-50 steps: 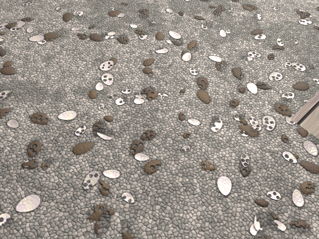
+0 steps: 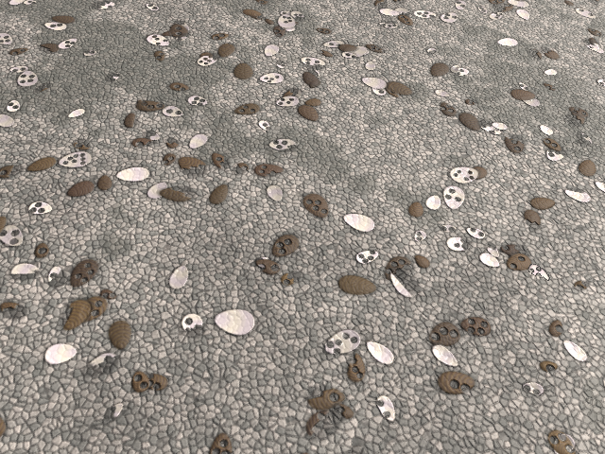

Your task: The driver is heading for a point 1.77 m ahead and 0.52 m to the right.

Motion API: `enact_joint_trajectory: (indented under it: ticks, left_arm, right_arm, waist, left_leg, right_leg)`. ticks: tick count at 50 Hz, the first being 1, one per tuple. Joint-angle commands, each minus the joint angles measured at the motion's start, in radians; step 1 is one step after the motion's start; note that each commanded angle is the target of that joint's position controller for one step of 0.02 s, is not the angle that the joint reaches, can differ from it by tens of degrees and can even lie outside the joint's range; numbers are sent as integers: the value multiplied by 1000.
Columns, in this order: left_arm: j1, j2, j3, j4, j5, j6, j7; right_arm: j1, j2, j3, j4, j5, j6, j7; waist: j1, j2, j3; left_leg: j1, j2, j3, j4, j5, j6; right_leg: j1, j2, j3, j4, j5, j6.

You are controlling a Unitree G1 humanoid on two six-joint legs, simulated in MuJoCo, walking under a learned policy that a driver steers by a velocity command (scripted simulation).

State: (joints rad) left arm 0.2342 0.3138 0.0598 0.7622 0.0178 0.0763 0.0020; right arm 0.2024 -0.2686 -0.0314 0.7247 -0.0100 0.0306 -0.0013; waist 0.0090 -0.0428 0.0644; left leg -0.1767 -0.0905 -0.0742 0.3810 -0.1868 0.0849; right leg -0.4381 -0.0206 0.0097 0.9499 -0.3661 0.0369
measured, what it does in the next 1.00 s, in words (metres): walks ahead: right foot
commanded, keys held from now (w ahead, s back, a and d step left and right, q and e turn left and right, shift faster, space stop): no key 0.28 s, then w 0.72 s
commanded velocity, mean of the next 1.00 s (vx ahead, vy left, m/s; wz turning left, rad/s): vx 0.25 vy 0.00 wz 0.06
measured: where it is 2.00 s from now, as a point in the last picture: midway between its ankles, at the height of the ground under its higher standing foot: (302, 315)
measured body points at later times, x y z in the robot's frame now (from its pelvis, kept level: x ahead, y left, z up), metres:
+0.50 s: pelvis +0.03 -0.01 +0.00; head +0.03 -0.01 +0.45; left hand +0.07 +0.25 -0.14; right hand +0.10 -0.28 -0.13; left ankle +0.02 +0.08 -0.73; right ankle -0.01 -0.13 -0.75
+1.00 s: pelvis +0.24 +0.00 -0.02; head +0.28 +0.01 +0.43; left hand +0.45 +0.23 -0.12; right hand +0.15 -0.23 -0.16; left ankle +0.06 +0.09 -0.75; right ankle +0.40 -0.08 -0.73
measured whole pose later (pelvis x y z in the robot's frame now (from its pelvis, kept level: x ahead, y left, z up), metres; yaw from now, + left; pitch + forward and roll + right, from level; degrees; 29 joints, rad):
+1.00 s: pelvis +0.24 +0.00 -0.02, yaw +2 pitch +1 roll +0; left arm -0.02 0.23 0.01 0.80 0.03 -0.03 -0.04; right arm 0.48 -0.20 0.00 1.08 -0.02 -0.08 -0.01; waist -0.07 -0.01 0.06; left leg 0.19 -0.06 0.01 0.16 -0.37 0.05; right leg -0.55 -0.01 -0.10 0.60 -0.11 -0.08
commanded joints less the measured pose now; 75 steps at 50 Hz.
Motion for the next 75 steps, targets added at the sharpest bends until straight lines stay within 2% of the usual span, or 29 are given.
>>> enact_joint_trajectory:
  ticks: [1, 7, 9, 11, 12, 14, 16, 19, 21, 25, 28, 29, 30, 31, 32, 34, 39, 46, 49, 51, 52, 53, 54, 55, 57, 59, 62, 68, 75]
  left_arm:
    - [-27, 63, 13, -54, 0, -8, 4]
    - [-12, 42, 0, -19, -16, -21, 23]
    - [40, 19, -9, 12, -13, -34, 31]
    - [55, 70, -12, 21, 13, -62, 42]
    - [-34, 116, -8, 15, 0, -67, 32]
    - [-72, 49, -26, 20, -5, -76, 16]
    - [-8, 76, -17, 56, -3, -72, 19]
    - [71, 121, 4, 92, -2, -60, 17]
    - [78, 113, 11, 103, 0, -69, 14]
    - [32, 113, 22, 107, -4, -99, -1]
    - [-5, 100, 25, 111, -9, -103, -8]
    - [-31, 55, 12, 95, -1, -110, -10]
    - [-67, -36, -15, 47, -9, -119, -20]
    - [-95, 43, 2, 39, 9, -119, -17]
    - [-81, 58, 8, 53, 9, -122, -22]
    - [-45, 41, 3, 81, 8, -133, -39]
    - [-128, 10, -9, 65, 24, -114, -52]
    - [-333, -19, -35, -24, 6, -112, -46]
    - [-253, 10, -22, -11, 6, -119, -30]
    - [9, 47, 1, 78, 9, -132, -13]
    - [172, 87, 19, 128, 24, -139, 1]
    - [277, 187, 42, 140, 47, -143, 8]
    - [232, 193, 46, 143, 16, -130, -4]
    - [94, 132, 36, 124, -8, -128, -8]
    - [-8, 19, 7, 118, -5, -146, -15]
    - [18, -14, -6, 152, -2, -164, -12]
    - [86, 7, -3, 189, -6, -184, -12]
    - [211, -7, -14, 234, -13, -181, -8]
    - [294, 17, -13, 279, 7, -170, 13]
  right_arm:
    - [43, -142, -30, -23, -8, -14, -7]
    - [19, -136, -17, 18, -16, -17, -11]
    - [-10, -121, -7, 33, -4, -16, -17]
    - [31, -61, 15, 45, 0, -31, -16]
    - [73, -66, 9, 66, 8, -24, -15]
    - [49, -93, 6, 111, -9, -17, -17]
    - [35, -111, -1, 134, -9, -18, -14]
    - [9, -81, 2, 131, -25, -24, -1]
    - [-22, -70, 4, 118, -32, -40, 8]
    - [-5, -72, 0, 127, -17, -71, 25]
    - [154, -67, -9, 196, -16, -84, 18]
    - [254, -112, -23, 225, -21, -91, 8]
    - [360, -212, -48, 237, -24, -95, 0]
    - [365, -210, -49, 255, -25, -92, 2]
    - [275, -170, -38, 231, -24, -94, 3]
    - [193, -125, -24, 208, -17, -109, 2]
    - [285, -87, -6, 271, -1, -126, -2]
    - [321, -88, 0, 321, -7, -123, -7]
    - [278, -106, -4, 329, -5, -125, -12]
    - [244, -123, -11, 327, -7, -116, -15]
    - [243, -113, -8, 318, -5, -114, -13]
    - [319, -8, 13, 289, 7, -114, -6]
    - [371, -31, -1, 303, 10, -114, 1]
    - [268, -86, -16, 280, -8, -111, 0]
    - [165, -57, -14, 256, -10, -116, 10]
    - [191, -20, -9, 264, -28, -92, 21]
    - [132, -5, -8, 244, -29, -73, 30]
    - [-138, 2, 0, 153, -20, -73, 38]
    - [-284, -5, 5, 88, -15, -86, 32]
  waist:
    - [-36, 157, -62]
    - [-24, 150, -63]
    - [20, 120, -70]
    - [-1, 1, -115]
    - [-66, -82, -69]
    - [-41, -62, -50]
    - [-7, -75, -51]
    - [24, -114, 54]
    - [25, -84, 104]
    - [-4, -62, 60]
    - [-80, -15, 24]
    - [-124, 82, 5]
    - [-160, 326, -34]
    - [-143, 244, 36]
    - [-83, 129, 78]
    - [-32, 101, 51]
    - [-41, 110, 23]
    - [-68, 138, 77]
    - [-10, 136, 34]
    - [104, 118, -106]
    - [162, 88, -193]
    - [131, -96, -320]
    - [93, -174, -371]
    - [42, -61, -182]
    - [0, 31, -30]
    - [-44, 4, -19]
    - [-52, 8, -6]
    - [13, 10, 44]
    - [47, -17, 45]
  left_leg:
    - [99, 271, -227, -101, 252, 129]
    - [17, 260, -261, -63, 253, 123]
    - [-27, 234, -253, -25, 254, 82]
    - [-125, 172, -203, 29, 121, -1]
    - [-69, 65, -105, -8, -22, -17]
    - [32, 84, -120, -50, 35, -18]
    - [7, 61, -94, 3, -73, -5]
    - [-211, 6, 33, 195, -275, 1]
    - [-273, 67, 64, 303, -238, -10]
    - [-192, 81, 102, 233, -207, -10]
    - [169, 27, 145, 30, -96, 1]
    - [301, 126, -6, -49, -206, 21]
    - [385, 376, -449, -248, -562, 112]
    - [298, 471, -593, -293, -580, 175]
    - [249, 436, -501, -268, -517, 168]
    - [226, 351, -330, -281, -300, 116]
    - [261, 286, -110, -259, 224, 107]
    - [202, 272, -8, -261, 454, 103]
    - [247, 294, 23, -152, 755, 77]
    - [242, 267, 61, 153, 918, 45]
    - [84, 228, 77, 390, 700, 31]
    - [-184, 105, 124, 760, 91, 4]
    - [-381, -17, 19, 977, -327, 3]
    - [-460, 75, -11, 996, -230, 18]
    - [-397, 150, 8, 876, -99, 20]
    - [-298, 177, 15, 797, -80, 2]
    - [-353, 190, 49, 727, -34, -22]
    - [-461, 183, 126, 412, 178, -64]
    - [-445, 134, 151, 200, 135, -21]
  right_leg:
    - [-29, -3, 12, -93, -15, -7]
    - [166, 33, 2, -333, -38, -41]
    - [302, 33, -2, -565, 120, -57]
    - [479, -150, 190, -681, 312, -88]
    - [335, -207, 236, -649, 416, -147]
    - [266, -137, 169, -644, 298, -118]
    - [285, -76, 147, -669, -15, -108]
    - [281, -200, 341, -792, -432, -219]
    - [252, -284, 427, -846, -418, -275]
    - [266, -217, 294, -823, -192, -247]
    - [59, -118, 157, -671, -167, -201]
    - [-64, -66, 91, -508, -153, -171]
    - [-242, 68, -55, -179, -153, -120]
    - [-312, 62, 6, -2, -186, -139]
    - [-321, 7, 57, 68, -95, -153]
    - [-272, -42, 43, 60, 50, -142]
    - [-297, -53, -42, 37, 173, -70]
    - [-166, -7, -119, -302, 294, -81]
    - [-17, 37, -126, -364, 263, -138]
    - [254, 89, -133, -433, 247, -177]
    - [494, 1, -40, -453, 201, -208]
    - [733, -298, 365, -494, 24, -285]
    - [756, -399, 766, -693, -67, -383]
    - [598, -355, 617, -719, -169, -349]
    - [342, -266, 368, -780, 12, -295]
    - [236, -213, 237, -801, 194, -260]
    - [238, -185, 149, -831, 304, -268]
    - [330, -122, 39, -842, 497, -221]
    - [552, -192, 36, -757, 704, -229]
